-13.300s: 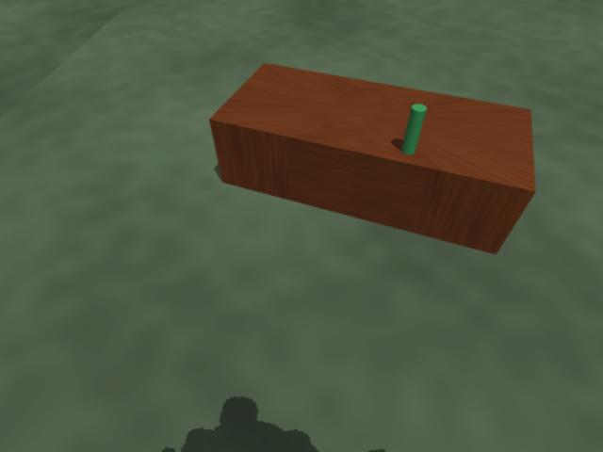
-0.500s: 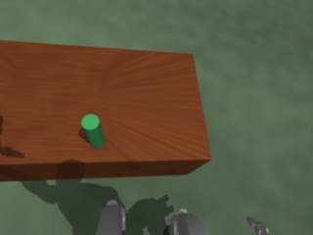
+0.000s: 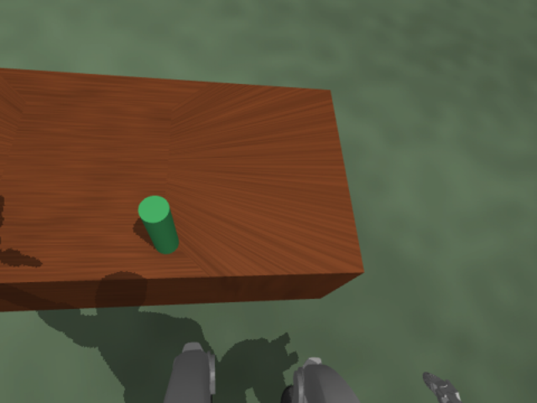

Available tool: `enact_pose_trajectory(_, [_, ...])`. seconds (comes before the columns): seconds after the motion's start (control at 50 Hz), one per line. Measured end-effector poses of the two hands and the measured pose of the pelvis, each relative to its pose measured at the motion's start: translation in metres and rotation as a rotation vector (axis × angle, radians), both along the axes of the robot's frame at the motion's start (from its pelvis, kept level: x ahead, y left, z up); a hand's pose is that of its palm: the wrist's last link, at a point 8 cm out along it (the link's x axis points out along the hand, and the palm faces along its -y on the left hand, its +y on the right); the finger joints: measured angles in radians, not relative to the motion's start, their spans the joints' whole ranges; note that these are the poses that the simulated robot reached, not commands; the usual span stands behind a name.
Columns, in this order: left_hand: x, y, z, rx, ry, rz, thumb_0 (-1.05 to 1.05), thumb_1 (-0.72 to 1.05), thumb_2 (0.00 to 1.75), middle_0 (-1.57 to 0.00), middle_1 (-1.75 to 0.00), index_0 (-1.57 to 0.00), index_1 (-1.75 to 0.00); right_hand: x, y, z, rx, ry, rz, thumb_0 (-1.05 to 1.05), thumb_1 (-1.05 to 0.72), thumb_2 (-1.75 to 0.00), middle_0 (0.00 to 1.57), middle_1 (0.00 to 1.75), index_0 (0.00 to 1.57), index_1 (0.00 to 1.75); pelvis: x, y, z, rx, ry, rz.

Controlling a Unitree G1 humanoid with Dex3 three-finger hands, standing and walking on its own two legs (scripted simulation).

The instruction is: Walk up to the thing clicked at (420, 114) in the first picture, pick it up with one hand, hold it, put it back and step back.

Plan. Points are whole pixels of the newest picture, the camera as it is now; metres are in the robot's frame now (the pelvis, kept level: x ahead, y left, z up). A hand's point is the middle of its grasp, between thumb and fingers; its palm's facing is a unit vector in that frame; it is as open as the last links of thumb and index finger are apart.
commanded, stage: go down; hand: left
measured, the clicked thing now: (161, 228) +0.45 +0.20 -0.23
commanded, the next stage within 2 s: approach in 0.76 s
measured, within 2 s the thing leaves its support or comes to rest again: neither
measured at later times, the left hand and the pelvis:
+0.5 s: hand out of the picture +0.38 +0.40 +0.05, palm faces +0.17 -0.99 +0.02, open 16.9 cm; pelvis +0.00 +0.00 +0.00, yaw +0 degrees
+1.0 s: hand out of the picture +0.37 +0.40 +0.05, palm faces +0.17 -0.98 +0.03, open 17.0 cm; pelvis -0.01 -0.01 -0.01, yaw +0 degrees
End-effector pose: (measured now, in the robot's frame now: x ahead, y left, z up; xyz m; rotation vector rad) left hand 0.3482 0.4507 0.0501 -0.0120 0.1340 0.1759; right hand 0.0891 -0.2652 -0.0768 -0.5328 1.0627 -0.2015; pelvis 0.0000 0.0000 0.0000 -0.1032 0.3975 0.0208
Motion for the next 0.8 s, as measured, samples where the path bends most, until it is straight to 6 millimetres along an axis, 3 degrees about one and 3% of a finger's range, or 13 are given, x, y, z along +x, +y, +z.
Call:
enact_pose_trajectory(0.44, [0.0002, -0.0018, -0.0006, -0.011, -0.054, -0.004, -0.01, -0.36, 0.02, -0.04, -0.01, -0.04, -0.01, 0.0095, -0.0008, -0.0032, -0.004, -0.013, 0.016, 0.0, -0.92, -0.9, 0.2, 0.3, 0.21, 0.3, 0.0003, -0.001, -0.0035, 0.001, 0.008, 0.002])
enact_pose_trajectory(0.8, [-0.0067, -0.0029, 0.0046, -0.015, -0.09, 0.002, -0.01, -0.34, 0.03, -0.04, -0.01, -0.04, -0.01, 0.0018, -0.0029, -0.0082, 0.004, -0.008, 0.011, 0.0, -0.92, -0.9, 0.2, 0.3, 0.21, 0.3, -0.0049, -0.0041, -0.0067, 0.002, 0.006, 0.003])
